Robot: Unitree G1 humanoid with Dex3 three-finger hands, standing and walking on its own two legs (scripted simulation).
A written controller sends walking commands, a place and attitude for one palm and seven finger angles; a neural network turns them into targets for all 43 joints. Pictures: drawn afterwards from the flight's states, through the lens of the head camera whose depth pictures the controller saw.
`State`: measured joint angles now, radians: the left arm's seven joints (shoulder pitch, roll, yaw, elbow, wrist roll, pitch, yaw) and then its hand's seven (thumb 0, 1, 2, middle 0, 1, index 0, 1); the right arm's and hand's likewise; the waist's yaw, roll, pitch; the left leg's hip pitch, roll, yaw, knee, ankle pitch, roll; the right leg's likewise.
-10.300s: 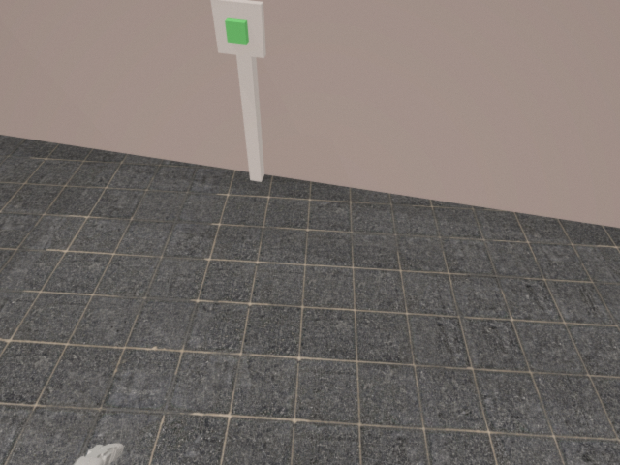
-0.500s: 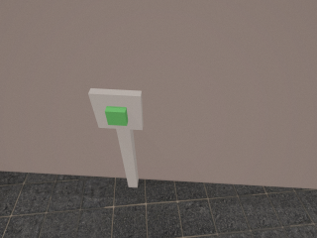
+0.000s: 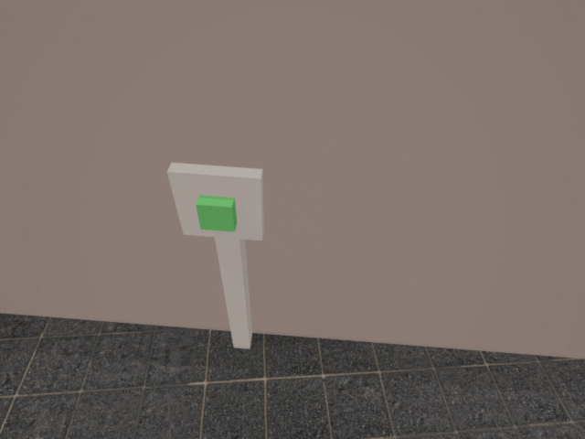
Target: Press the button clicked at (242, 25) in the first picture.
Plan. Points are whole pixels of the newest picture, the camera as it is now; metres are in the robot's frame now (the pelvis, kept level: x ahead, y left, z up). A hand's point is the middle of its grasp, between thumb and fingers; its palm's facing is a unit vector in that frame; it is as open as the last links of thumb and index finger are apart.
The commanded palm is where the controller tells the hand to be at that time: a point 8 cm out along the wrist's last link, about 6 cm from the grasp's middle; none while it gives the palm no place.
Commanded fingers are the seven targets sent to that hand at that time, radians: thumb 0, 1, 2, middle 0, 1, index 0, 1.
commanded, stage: shuffle to correct the standing spot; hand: left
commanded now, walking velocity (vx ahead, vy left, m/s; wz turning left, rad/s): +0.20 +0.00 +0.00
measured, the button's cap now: (217, 212) +0.54 +0.19 -0.04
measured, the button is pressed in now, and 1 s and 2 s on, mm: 0 0 0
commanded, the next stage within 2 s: come to a stop and stand still in 0.14 s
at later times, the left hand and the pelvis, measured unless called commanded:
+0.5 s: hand out of the picture +0.06 +0.16 -0.18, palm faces +0.03 -0.98 -0.18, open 7.3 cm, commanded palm none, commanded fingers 0.00 0.90 0.90 -0.20 -0.30 -0.20 -0.30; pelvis +0.07 +0.00 +0.00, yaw +0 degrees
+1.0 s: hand out of the picture +0.07 +0.21 -0.16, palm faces +0.02 -0.97 -0.25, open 7.4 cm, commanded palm none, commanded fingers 0.00 0.90 0.90 -0.20 -0.30 -0.20 -0.30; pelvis -0.01 +0.01 -0.01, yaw +0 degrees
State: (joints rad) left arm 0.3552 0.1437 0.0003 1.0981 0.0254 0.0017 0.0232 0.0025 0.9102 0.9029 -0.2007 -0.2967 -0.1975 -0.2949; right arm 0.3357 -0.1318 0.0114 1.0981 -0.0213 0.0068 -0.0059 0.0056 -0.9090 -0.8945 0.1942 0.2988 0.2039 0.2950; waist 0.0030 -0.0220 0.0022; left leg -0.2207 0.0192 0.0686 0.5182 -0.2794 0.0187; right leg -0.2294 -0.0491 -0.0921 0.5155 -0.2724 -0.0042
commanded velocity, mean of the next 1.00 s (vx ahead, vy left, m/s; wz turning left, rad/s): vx -0.01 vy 0.01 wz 0.00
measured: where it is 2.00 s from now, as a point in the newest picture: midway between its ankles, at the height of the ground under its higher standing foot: outside the picture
